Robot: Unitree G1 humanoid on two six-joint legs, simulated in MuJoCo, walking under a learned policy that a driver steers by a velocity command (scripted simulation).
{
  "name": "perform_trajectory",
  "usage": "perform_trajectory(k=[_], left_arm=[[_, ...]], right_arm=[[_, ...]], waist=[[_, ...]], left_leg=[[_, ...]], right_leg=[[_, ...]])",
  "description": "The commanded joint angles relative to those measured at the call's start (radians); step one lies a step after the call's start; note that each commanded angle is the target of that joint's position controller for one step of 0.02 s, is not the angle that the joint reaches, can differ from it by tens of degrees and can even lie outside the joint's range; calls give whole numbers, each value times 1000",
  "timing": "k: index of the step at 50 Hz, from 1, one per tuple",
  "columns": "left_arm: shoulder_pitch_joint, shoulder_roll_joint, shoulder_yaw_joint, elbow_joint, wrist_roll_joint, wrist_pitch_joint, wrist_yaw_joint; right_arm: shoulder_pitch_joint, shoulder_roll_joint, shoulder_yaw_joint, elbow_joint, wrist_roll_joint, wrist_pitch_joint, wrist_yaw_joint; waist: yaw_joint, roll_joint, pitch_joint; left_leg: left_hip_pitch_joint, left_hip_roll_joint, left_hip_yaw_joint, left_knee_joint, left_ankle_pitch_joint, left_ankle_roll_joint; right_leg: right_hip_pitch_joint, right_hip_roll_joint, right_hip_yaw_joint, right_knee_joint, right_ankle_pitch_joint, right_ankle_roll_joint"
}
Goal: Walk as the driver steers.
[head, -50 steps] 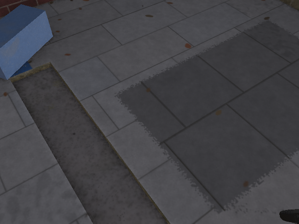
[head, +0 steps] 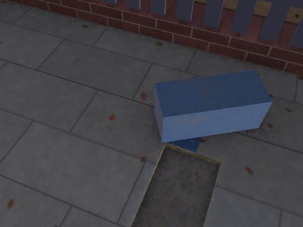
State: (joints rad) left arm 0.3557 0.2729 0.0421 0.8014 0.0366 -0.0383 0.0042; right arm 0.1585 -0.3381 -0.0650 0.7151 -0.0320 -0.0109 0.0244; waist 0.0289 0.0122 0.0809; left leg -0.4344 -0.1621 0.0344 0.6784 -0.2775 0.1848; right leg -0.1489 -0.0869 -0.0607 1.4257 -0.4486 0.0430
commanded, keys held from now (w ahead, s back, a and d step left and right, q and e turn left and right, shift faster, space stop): w+q+shift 0.08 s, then w+shift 0.32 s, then shift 0.18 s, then q+shift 0.36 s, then w+q+shift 0.06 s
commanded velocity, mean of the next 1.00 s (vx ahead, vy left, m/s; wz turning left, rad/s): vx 0.63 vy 0.00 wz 0.54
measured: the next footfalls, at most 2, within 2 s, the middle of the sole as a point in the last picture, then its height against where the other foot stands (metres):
right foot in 0.28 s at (199, 206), level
left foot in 0.62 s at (130, 154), level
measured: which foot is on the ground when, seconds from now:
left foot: down 0.00-0.32, up 0.34-0.60, down 0.62-1.00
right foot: up 0.00-0.26, down 0.28-0.62, up 0.64-0.94, down 0.96-1.00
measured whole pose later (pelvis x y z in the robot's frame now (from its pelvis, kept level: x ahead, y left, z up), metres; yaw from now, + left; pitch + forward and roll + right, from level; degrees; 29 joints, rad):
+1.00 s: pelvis +0.72 +0.02 +0.07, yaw +33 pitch +3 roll +0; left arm -0.04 0.25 0.00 0.44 0.02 -0.02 0.01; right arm 0.42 -0.27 -0.05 0.73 0.06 0.01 -0.10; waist -0.08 -0.03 0.02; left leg -0.28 -0.15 -0.35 0.38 -0.12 0.03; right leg -0.82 0.09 0.04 1.93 -0.45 0.09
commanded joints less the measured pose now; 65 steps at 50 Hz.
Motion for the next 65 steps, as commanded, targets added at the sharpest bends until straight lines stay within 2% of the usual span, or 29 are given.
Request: perform_trajectory(k=[1, 4, 8, 12, 14, 15, 16, 17, 18, 21, 26, 27, 28, 31, 32, 33, 34, 37, 39, 44, 48, 56, 57, 59, 60, 61, 62, 63, 65], left_arm=[[-192, 149, 7, -207, 8, -66, 2], [-170, 124, -8, -202, 54, -10, 0], [-343, 34, -49, -308, 17, -15, -24], [-234, 92, -17, -258, 10, -19, -14], [5, 157, 24, -188, -8, -28, 6], [142, 206, 48, -134, -5, -33, 14], [280, 288, 85, -85, 11, -42, 11], [162, 240, 73, -94, 10, -39, -4], [18, 161, 55, -119, 5, -30, -12], [-53, 61, 28, -73, 4, -45, 0], [50, 91, 30, 44, -17, -94, 0], [-74, 83, 35, -6, -86, -89, 33], [-77, 117, 42, -29, -83, -84, 39], [-71, 140, 44, -41, -44, -105, 15], [-7, 86, 24, -78, -37, -100, 12], [122, 85, 10, -45, -57, -83, 3], [112, 129, 13, -50, -77, -72, 1], [-74, 153, 22, -130, -41, -45, 42], [-77, 97, 14, -149, -32, -17, 53], [-179, 35, -6, -299, -1, 26, 35], [-430, 5, -39, -466, -22, 1, 7], [-757, 17, -6, -675, -46, 2, 27], [-639, 78, -2, -578, -9, 39, 4], [-435, -11, 21, -373, -39, 72, 33], [-415, 107, 52, -354, 35, 33, 38], [-452, -41, 28, -335, 7, 20, 23], [-552, -88, 7, -336, 39, -9, 18], [-604, -79, 19, -340, 56, -14, 19], [-494, 46, 69, -308, 31, 5, 32]], right_arm=[[265, -219, -76, 18, 4, -5, -40], [208, -150, -37, 24, 24, -55, -35], [162, -115, -31, 47, 18, -97, -17], [224, -157, -44, 101, 48, -103, -11], [191, -194, -53, 114, 19, -87, -17], [204, -163, -47, 101, 28, -84, -9], [196, -79, -25, 66, 57, -86, -11], [196, -15, 4, 30, 32, -95, -18], [184, -24, 7, 36, 9, -88, -14], [57, -11, 18, 6, -21, -58, 3], [-82, 28, 59, -80, -20, -71, -8], [-109, 78, 82, -76, 50, -85, 9], [-88, 86, 91, -46, 45, -92, 22], [260, -44, 20, 95, 23, -60, 3], [279, -164, -1, 75, -10, -50, -24], [289, -115, 20, 77, -32, -47, -25], [210, -122, 4, 46, -9, -42, -21], [12, -152, -19, -29, 50, -34, -30], [26, -102, -11, -40, 31, -21, -37], [102, -102, -13, -46, 52, -3, -93], [316, -53, -17, -33, 85, 9, -141], [384, 35, -46, 1, 180, 8, -113], [184, -136, -117, -45, 6, 2, -127], [210, -43, -110, -6, 41, 43, -119], [219, -56, -106, -62, 55, 80, -76], [205, -70, -100, -2, 64, 82, -66], [273, -89, -111, 38, 71, 64, -36], [319, -104, -115, 76, 106, 56, -19], [345, -99, -119, 73, 95, 25, -22]], waist=[[-109, -59, -146], [3, -111, -37], [-8, -38, 35], [-5, -6, -81], [134, 27, -180], [189, -61, -251], [238, -345, -357], [135, -419, -300], [65, -257, -164], [14, -55, 32], [-11, -138, 14], [-40, -128, -14], [-37, -94, -78], [-204, -75, -234], [-171, 242, -300], [-145, 259, -467], [-143, 168, -429], [-52, -61, -179], [-30, 95, -166], [-1, 65, -232], [-70, 47, -266], [-163, 110, -167], [-115, 116, -76], [-90, -93, -15], [-102, -477, -148], [-100, -247, -58], [-163, -265, -1], [-190, -207, 18], [-172, -236, 51]], left_leg=[[716, 354, -728, -413, 59, 259], [318, 284, -620, -432, 194, 225], [-63, 192, -437, -582, 281, 135], [215, 183, -345, -389, 916, 27], [285, 189, -353, -35, 1088, -23], [133, 124, -299, 239, 956, -53], [-100, -27, -213, 723, 385, -110], [-156, -4, -215, 780, -79, -73], [-140, 66, -206, 732, -15, -63], [-141, 149, -196, 585, 22, -102], [-242, 162, -172, 226, -22, -160], [-131, 192, -123, 17, 102, -170], [91, 130, -43, -79, 279, -184], [625, 92, -61, -118, 627, -127], [731, 389, -436, -161, 1132, 45], [843, 501, -617, -126, 1372, 185], [835, 479, -598, -120, 1247, 193], [407, 359, -557, -280, 769, 122], [318, 344, -603, -354, 744, 150], [354, 339, -642, -302, 657, 105], [738, 315, -732, -238, 459, 70], [708, 297, -886, -205, 276, -18], [484, 218, -746, -167, 293, -37], [70, -79, -462, 167, -249, -139], [-507, -4, -242, 388, -433, -154], [-504, 116, -223, 518, -290, -115], [-368, 77, -185, 513, -244, -91], [-309, 51, -139, 469, -205, -81], [-177, -66, 12, 334, -282, -38]], right_leg=[[-783, 2, 123, 81, -11, -14], [-608, -46, 129, -74, -95, 20], [-273, -50, 46, -489, 314, -4], [-81, 49, 26, -690, 490, -73], [122, 94, 1, -778, 432, -78], [344, 101, -4, -815, 348, -85], [487, -143, 439, -950, 48, -213], [367, -218, 703, -1112, -78, -203], [151, -211, 726, -1171, -156, -228], [-104, -133, 549, -1182, 96, -261], [37, -94, 253, -1163, 921, -243], [-11, -60, 222, -1153, 814, -232], [-105, -46, 186, -1164, 830, -226], [-266, 27, 47, -827, 886, -102], [-405, 152, -28, -308, 65, 8], [-461, 154, 134, -29, -203, 44], [-568, 119, 169, 66, -203, 51], [-573, 75, 157, -44, -35, 29], [-536, 129, 117, 149, -130, 42], [-790, 154, 212, 530, -68, 39], [-1058, 136, 265, 521, -165, 18], [-709, 77, 399, -380, -353, 67], [-521, 32, 468, -801, -392, -12], [169, -5, 243, -1576, 556, 29], [594, -253, 440, -919, 1051, -85], [481, -123, 193, -1160, 798, -9], [357, -39, 96, -1258, 700, -24], [350, 2, 29, -1293, 761, 23], [321, 61, -107, -1343, 1378, 191]])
